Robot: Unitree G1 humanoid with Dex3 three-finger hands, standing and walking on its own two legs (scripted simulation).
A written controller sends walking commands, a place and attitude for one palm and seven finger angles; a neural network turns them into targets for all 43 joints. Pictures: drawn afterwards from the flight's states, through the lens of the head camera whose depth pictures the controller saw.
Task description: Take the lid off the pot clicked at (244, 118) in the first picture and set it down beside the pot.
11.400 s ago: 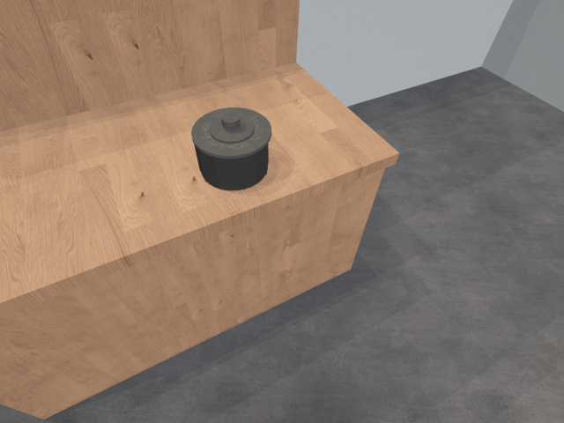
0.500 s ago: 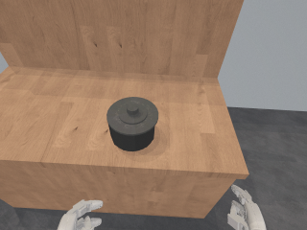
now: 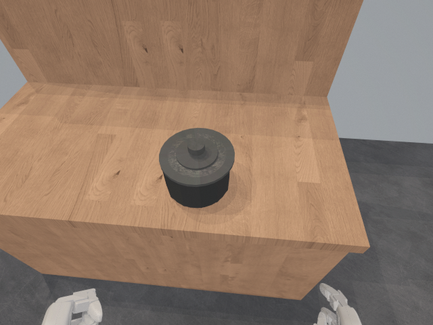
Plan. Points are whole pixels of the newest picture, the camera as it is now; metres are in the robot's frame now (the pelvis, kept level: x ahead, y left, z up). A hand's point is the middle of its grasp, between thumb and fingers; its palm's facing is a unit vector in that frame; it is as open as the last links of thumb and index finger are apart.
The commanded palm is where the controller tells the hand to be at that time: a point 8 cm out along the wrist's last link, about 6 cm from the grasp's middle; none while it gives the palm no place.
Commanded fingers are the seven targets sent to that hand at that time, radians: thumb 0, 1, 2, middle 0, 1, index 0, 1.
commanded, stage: raise the hand higher, near the body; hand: left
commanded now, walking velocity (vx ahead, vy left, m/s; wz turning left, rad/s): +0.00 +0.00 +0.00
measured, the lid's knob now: (196, 146) +0.49 +0.10 +0.02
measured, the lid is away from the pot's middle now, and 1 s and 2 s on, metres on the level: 0.00 0.00 0.00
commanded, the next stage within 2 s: reach forward and open the fingers in 0.64 s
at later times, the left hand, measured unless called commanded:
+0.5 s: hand (76, 290) +0.16 +0.24 +0.05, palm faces +0.28 -0.88 -0.38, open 3.1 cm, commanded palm +0.11 +0.27 +0.09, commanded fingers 0.00 0.90 0.90 -1.30 -1.50 -1.30 -1.50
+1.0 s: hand (55, 262) +0.18 +0.26 +0.08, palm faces -0.07 -0.13 -0.99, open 2.9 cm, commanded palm +0.16 +0.26 +0.14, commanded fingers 0.00 0.49 1.07 -1.14 -1.00 -1.14 -1.00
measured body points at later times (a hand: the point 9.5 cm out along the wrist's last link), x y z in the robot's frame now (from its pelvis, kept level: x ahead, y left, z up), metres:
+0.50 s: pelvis +0.01 +0.00 +0.01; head +0.01 +0.00 +0.46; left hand +0.14 +0.28 +0.07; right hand +0.22 -0.20 -0.06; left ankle -0.02 +0.10 -0.73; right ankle -0.02 -0.11 -0.73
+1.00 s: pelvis -0.01 +0.00 +0.01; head +0.01 -0.04 +0.45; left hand +0.18 +0.27 +0.14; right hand +0.19 -0.22 -0.10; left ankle -0.02 +0.10 -0.73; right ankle -0.02 -0.11 -0.73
